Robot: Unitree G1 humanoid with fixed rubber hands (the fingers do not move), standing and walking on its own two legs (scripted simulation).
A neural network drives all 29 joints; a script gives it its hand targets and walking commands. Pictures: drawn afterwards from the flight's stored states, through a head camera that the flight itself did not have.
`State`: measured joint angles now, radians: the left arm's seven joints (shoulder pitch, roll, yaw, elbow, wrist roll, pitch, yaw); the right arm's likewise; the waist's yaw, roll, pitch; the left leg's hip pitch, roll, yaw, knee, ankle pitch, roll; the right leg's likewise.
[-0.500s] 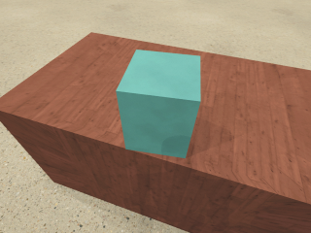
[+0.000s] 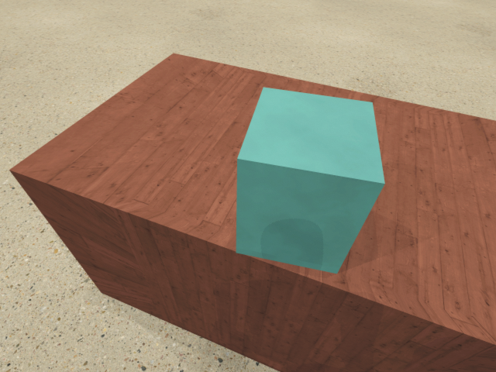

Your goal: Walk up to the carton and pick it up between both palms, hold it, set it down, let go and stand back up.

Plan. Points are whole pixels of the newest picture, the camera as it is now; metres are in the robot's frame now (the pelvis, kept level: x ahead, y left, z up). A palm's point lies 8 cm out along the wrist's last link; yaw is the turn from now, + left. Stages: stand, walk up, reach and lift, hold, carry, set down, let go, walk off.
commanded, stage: walk up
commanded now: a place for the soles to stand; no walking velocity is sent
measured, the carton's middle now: (300, 181) +0.44 -0.08 +0.08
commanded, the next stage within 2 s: none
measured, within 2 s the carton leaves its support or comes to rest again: neither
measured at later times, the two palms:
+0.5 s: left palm out of the picture +0.17 +0.26 -0.13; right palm out of the picture +0.07 -0.22 -0.14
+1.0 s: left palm (132, 343) +0.22 +0.23 -0.13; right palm out of the picture +0.05 -0.20 -0.12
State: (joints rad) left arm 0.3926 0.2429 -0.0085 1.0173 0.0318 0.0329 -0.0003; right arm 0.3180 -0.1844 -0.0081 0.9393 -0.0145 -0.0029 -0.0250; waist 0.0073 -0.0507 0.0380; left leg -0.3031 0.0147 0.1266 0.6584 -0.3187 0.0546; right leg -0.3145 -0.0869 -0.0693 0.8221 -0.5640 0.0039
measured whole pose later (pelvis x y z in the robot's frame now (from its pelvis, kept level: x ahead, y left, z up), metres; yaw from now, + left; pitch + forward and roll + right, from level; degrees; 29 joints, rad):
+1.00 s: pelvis +0.06 +0.04 +0.00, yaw -18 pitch -3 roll +0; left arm 0.14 0.19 0.00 0.92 0.02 0.01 0.03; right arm 0.22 -0.18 0.01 0.89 -0.01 0.02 -0.01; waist -0.01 -0.03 0.10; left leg -0.17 0.04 0.17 0.64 -0.42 0.02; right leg -0.29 0.00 0.06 0.67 -0.33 0.02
